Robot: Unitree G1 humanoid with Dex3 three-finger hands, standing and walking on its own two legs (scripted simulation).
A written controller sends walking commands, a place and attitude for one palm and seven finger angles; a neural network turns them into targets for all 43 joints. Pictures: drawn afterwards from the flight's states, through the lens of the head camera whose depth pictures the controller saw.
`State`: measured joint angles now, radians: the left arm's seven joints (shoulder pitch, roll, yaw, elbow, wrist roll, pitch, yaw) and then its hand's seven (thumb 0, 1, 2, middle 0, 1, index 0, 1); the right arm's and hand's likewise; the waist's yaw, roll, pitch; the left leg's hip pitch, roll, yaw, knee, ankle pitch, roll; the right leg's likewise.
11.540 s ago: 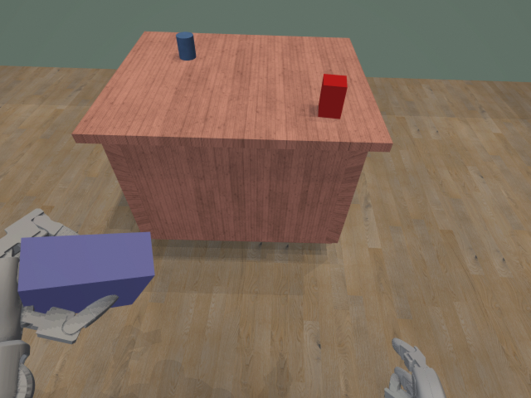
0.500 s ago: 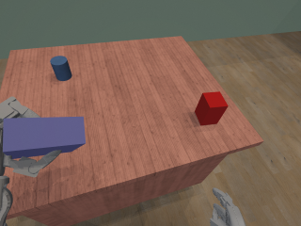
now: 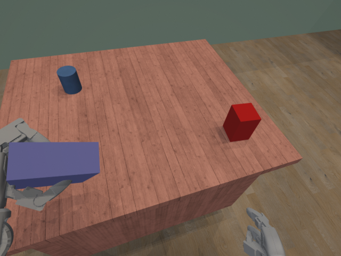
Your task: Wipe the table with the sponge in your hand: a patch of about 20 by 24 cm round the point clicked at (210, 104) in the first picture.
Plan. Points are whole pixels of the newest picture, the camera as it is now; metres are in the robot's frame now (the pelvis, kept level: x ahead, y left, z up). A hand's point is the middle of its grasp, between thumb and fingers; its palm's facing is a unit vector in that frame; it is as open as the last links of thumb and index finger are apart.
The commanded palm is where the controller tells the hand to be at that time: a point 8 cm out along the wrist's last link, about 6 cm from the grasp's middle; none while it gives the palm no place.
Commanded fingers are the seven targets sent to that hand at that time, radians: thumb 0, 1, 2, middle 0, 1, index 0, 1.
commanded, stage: look again from close up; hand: left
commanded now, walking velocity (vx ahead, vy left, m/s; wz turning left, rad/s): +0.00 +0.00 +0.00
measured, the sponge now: (66, 166) +0.23 +0.22 +0.14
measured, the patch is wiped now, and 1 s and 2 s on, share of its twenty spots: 0.00 0.00 0.00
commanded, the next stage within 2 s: come to a stop and stand still in 0.24 s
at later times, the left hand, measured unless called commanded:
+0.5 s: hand (66, 172) +0.21 +0.20 +0.16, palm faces +0.37 -0.85 -0.38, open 9.3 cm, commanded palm +0.16 +0.24 +0.17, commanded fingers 0.00 0.10 1.30 -1.20 -1.60 -1.20 -1.60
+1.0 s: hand (65, 155) +0.23 +0.21 +0.17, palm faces +0.38 -0.84 -0.39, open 9.3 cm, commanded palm +0.16 +0.24 +0.17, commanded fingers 0.00 0.10 1.30 -1.20 -1.60 -1.20 -1.60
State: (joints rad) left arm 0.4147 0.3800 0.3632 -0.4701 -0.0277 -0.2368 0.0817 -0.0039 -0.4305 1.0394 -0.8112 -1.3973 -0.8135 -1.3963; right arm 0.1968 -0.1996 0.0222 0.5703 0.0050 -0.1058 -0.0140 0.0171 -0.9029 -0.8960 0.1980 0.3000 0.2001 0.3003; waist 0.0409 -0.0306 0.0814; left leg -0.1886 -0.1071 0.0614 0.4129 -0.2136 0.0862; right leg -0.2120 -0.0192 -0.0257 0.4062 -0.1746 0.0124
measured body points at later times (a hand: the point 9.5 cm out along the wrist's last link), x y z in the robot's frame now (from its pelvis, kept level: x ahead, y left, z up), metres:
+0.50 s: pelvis +0.00 -0.04 +0.00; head +0.01 -0.03 +0.45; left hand +0.18 +0.25 +0.18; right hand +0.18 -0.27 -0.07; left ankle +0.01 +0.02 -0.74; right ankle +0.03 -0.14 -0.74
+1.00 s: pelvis +0.00 -0.04 +0.00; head +0.02 -0.04 +0.45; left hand +0.21 +0.25 +0.19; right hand +0.17 -0.27 -0.08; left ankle +0.01 +0.02 -0.74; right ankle +0.03 -0.14 -0.74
